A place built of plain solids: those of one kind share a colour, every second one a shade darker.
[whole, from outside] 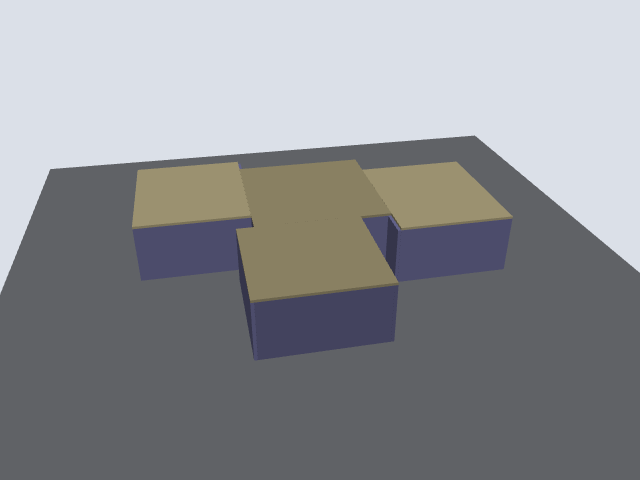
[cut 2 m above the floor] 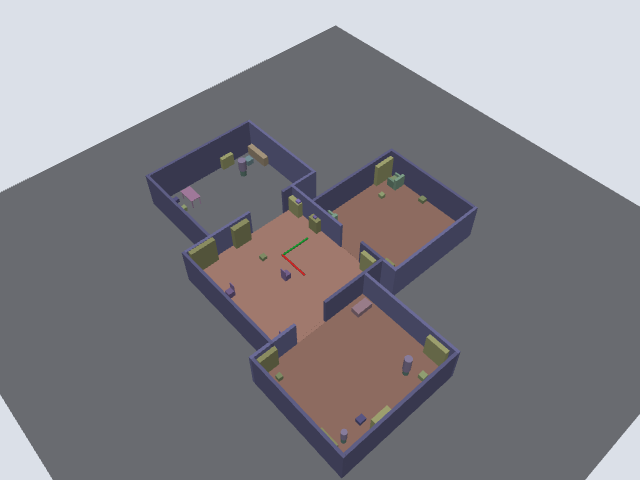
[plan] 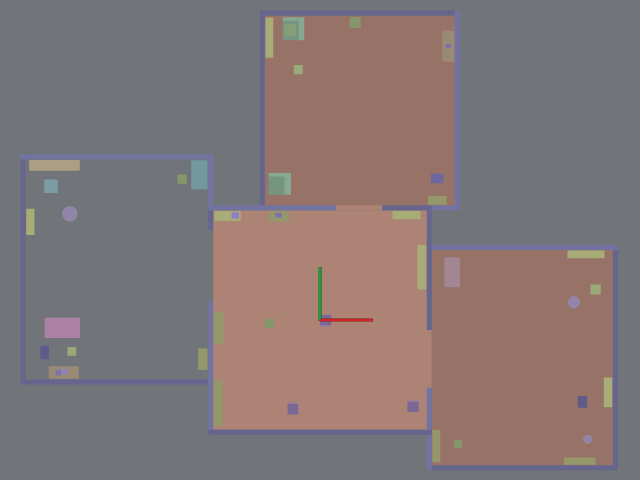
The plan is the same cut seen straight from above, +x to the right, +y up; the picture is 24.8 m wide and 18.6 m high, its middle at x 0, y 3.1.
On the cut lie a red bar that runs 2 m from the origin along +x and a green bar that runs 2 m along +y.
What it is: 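A storey of a house; a hub and three side rooms behind broad openings; the side rooms' floors lie 0.77 m, 0.208 m and not at all below the hub's; a bare drop, one riser, a flush line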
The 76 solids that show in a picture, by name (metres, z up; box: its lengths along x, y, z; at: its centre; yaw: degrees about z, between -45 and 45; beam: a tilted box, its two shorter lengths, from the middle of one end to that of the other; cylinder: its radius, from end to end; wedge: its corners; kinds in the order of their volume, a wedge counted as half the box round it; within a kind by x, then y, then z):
{
 "floor_1": {"box": [8.27, 8.5, 0.82], "at": [0.0, 0.0, 0.36]},
 "floor_2": {"box": [1.8, 0.2, 0.61], "at": [1.51, 4.35, 0.26]},
 "floor_3": {"box": [7.36, 7.35, 0.61], "at": [1.54, 8.12, 0.26]},
 "floor_4": {"box": [0.2, 2.24, 0.82], "at": [4.23, -1.51, 0.36]},
 "floor_5": {"box": [7.01, 8.34, 0.82], "at": [7.84, -1.46, 0.36]},
 "wall_1": {"box": [0.2, 8.53, 3.79], "at": [-11.51, 1.96, 1.84]},
 "wall_2": {"box": [7.27, 0.2, 3.79], "at": [-7.97, -2.4, 1.84]},
 "wall_3": {"box": [7.27, 0.2, 3.79], "at": [-7.97, 6.33, 1.84]},
 "wall_4": {"box": [0.2, 4.98, 3.79], "at": [-4.23, -1.76, 1.84]},
 "wall_5": {"box": [0.2, 0.76, 3.79], "at": [-4.23, 3.87, 1.84]},
 "wall_6": {"box": [0.2, 1.98, 3.79], "at": [-4.23, 5.44, 1.84]},
 "wall_7": {"box": [0.2, 7.55, 3.79], "at": [-2.24, 8.22, 1.84]},
 "wall_8": {"box": [4.95, 0.2, 3.79], "at": [-1.86, 4.35, 1.84]},
 "wall_9": {"box": [8.67, 0.2, 3.79], "at": [0.0, -4.35, 1.84]},
 "wall_10": {"box": [7.36, 0.2, 3.79], "at": [1.54, 11.89, 1.84]},
 "wall_11": {"box": [1.92, 0.2, 3.79], "at": [3.37, 4.35, 1.84]},
 "wall_12": {"box": [0.2, 1.38, 3.79], "at": [4.23, -5.14, 1.84]},
 "wall_13": {"box": [0.2, 1.62, 3.79], "at": [4.23, -3.44, 1.84]},
 "wall_14": {"box": [0.2, 4.64, 3.79], "at": [4.23, 1.93, 1.84]},
 "wall_15": {"box": [1.09, 0.2, 3.79], "at": [4.88, 4.35, 1.84]},
 "wall_16": {"box": [0.2, 7.55, 3.79], "at": [5.32, 8.22, 1.84]},
 "wall_17": {"box": [7.21, 0.2, 3.79], "at": [7.94, -5.73, 1.84]},
 "wall_18": {"box": [7.21, 0.2, 3.79], "at": [7.94, 2.81, 1.84]},
 "wall_19": {"box": [0.2, 8.34, 3.79], "at": [11.45, -1.46, 1.84]},
 "roof_1": {"box": [7.27, 8.93, 0.16], "at": [-7.97, 1.96, 3.82]},
 "roof_2": {"box": [8.67, 8.9, 0.16], "at": [0.0, 0.0, 3.82]},
 "roof_3": {"box": [7.76, 7.55, 0.16], "at": [1.54, 8.22, 3.82]},
 "roof_4": {"box": [7.21, 8.74, 0.16], "at": [7.94, -1.46, 3.82]},
 "case_1": {"box": [0.33, 1.02, 1.05], "at": [-11.22, 3.81, 0.47]},
 "case_2": {"box": [0.37, 0.84, 1.39], "at": [-4.54, -1.52, 0.64]},
 "case_3": {"box": [0.33, 1.79, 1.99], "at": [-3.95, -3.21, 1.76]},
 "case_4": {"box": [0.39, 1.25, 1.8], "at": [-3.92, -0.31, 1.67]},
 "case_5": {"box": [1.02, 0.39, 1.27], "at": [-3.58, 4.03, 1.4]},
 "case_6": {"box": [0.3, 1.56, 1.8], "at": [-1.96, 10.94, 1.46]},
 "case_7": {"box": [0.77, 0.41, 1.1], "at": [-1.58, 4.02, 1.32]},
 "case_8": {"box": [1.08, 0.32, 1.64], "at": [3.35, 4.07, 1.59]},
 "case_9": {"box": [0.34, 1.74, 1.15], "at": [3.94, 2.04, 1.34]},
 "case_10": {"box": [0.3, 1.26, 1.68], "at": [4.51, -4.88, 1.61]},
 "case_11": {"box": [0.72, 0.34, 1.89], "at": [4.54, 4.64, 1.51]},
 "case_12": {"box": [1.24, 0.28, 1.27], "at": [10.07, -5.46, 1.4]},
 "case_13": {"box": [1.44, 0.3, 1.67], "at": [10.31, 2.54, 1.6]},
 "case_14": {"box": [0.33, 1.15, 1.87], "at": [11.16, -2.81, 1.7]},
 "sideboard_1": {"box": [1.96, 0.42, 0.83], "at": [-10.29, 6.0, 0.36]},
 "sideboard_2": {"box": [1.17, 0.49, 0.86], "at": [-9.93, -2.04, 0.38]},
 "sideboard_3": {"box": [0.47, 1.21, 0.88], "at": [4.97, 10.61, 1.0]},
 "wardrobe_1": {"box": [0.64, 1.13, 1.98], "at": [-4.67, 5.63, 0.94]},
 "armchair_1": {"box": [0.62, 0.13, 0.61], "at": [-1.68, 4.92, 0.86]},
 "armchair_2": {"box": [0.62, 0.58, 0.41], "at": [-1.68, 5.27, 0.77]},
 "armchair_3": {"box": [0.62, 0.13, 0.61], "at": [-1.68, 5.63, 0.86]},
 "armchair_4": {"box": [0.25, 0.84, 0.79], "at": [-1.25, 5.27, 0.95]},
 "armchair_5": {"box": [0.62, 0.14, 0.67], "at": [-1.14, 10.91, 0.89]},
 "armchair_6": {"box": [0.62, 0.61, 0.46], "at": [-1.14, 11.29, 0.79]},
 "armchair_7": {"box": [0.62, 0.14, 0.67], "at": [-1.14, 11.67, 0.89]},
 "armchair_8": {"box": [0.21, 0.89, 0.94], "at": [-0.72, 11.29, 1.03]},
 "bush_1": {"cylinder": 0.3, "from": [-9.69, 4.12, 0.54], "to": [-9.69, 4.12, 1.42]},
 "bush_2": {"cylinder": 0.23, "from": [9.84, 0.69, 1.24], "to": [9.84, 0.69, 2.38]},
 "bush_3": {"cylinder": 0.18, "from": [10.37, -4.62, 1.27], "to": [10.37, -4.62, 1.92]},
 "basket_1": {"box": [0.35, 0.35, 0.4], "at": [-9.61, -1.21, 0.15]},
 "basket_2": {"box": [0.36, 0.36, 0.34], "at": [-5.34, 5.46, 0.12]},
 "basket_3": {"box": [0.37, 0.37, 0.28], "at": [-1.96, -0.12, 0.91]},
 "basket_4": {"box": [0.35, 0.35, 0.27], "at": [-0.84, 9.7, 0.7]},
 "basket_5": {"box": [0.43, 0.43, 0.28], "at": [1.37, 11.53, 0.7]},
 "basket_6": {"box": [0.32, 0.32, 0.33], "at": [5.35, -4.81, 0.93]},
 "basket_7": {"box": [0.4, 0.4, 0.35], "at": [10.68, 1.18, 0.94]},
 "lowtable_1": {"box": [0.61, 1.15, 0.4], "at": [5.12, 1.85, 0.97]},
 "chair_1": {"box": [0.42, 0.41, 0.43], "at": [-1.05, -3.46, 0.98]},
 "chair_2": {"box": [0.44, 0.05, 0.93], "at": [0.22, -0.22, 1.23]},
 "chair_3": {"box": [0.44, 0.4, 0.46], "at": [0.22, 0.01, 1.0]},
 "chair_4": {"box": [0.45, 0.39, 0.45], "at": [3.61, -3.37, 0.99]},
 "toybox_1": {"box": [0.34, 0.52, 0.37], "at": [-10.67, -1.26, 0.14]},
 "toybox_2": {"box": [0.48, 0.38, 0.36], "at": [4.54, 5.49, 0.74]},
 "toybox_3": {"box": [0.37, 0.47, 0.28], "at": [10.17, -3.17, 0.91]},
 "pouf_1": {"box": [0.53, 0.53, 0.49], "at": [-10.42, 5.18, 0.2]},
 "table_1": {"box": [1.37, 0.79, 0.04], "at": [-9.98, -0.3, 0.74]},
 "cushion_1": {"box": [0.45, 0.45, 0.13], "at": [-1.15, 11.23, 1.09]},
 "books_1": {"box": [0.3, 0.24, 0.18], "at": [-3.28, 4.05, 2.13]}
}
